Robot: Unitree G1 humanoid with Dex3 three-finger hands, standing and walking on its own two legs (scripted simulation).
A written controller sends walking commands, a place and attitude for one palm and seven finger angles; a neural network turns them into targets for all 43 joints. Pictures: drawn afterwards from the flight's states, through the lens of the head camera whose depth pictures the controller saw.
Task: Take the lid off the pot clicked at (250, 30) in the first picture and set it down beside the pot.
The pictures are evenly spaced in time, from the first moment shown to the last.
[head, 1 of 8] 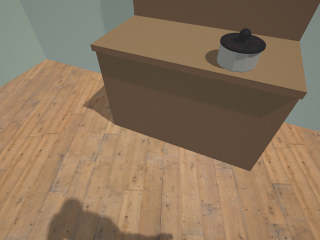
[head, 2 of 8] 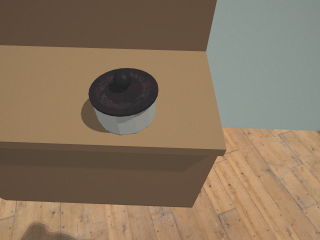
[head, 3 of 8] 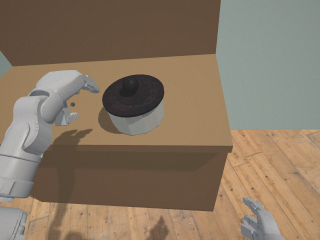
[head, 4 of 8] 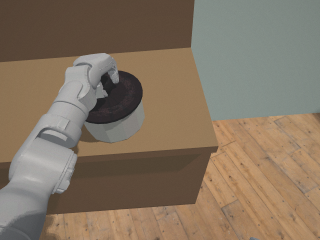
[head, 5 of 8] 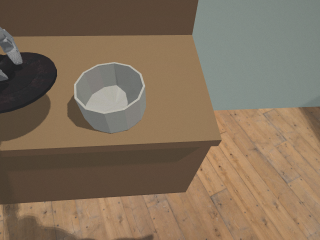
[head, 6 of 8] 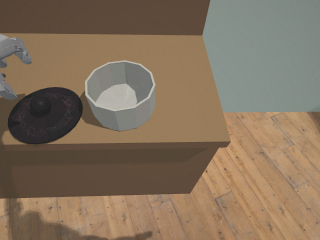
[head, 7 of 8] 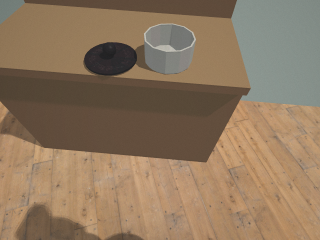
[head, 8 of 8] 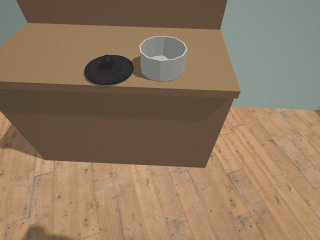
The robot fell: no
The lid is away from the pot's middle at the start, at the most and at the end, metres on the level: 0.00 0.24 0.23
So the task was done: yes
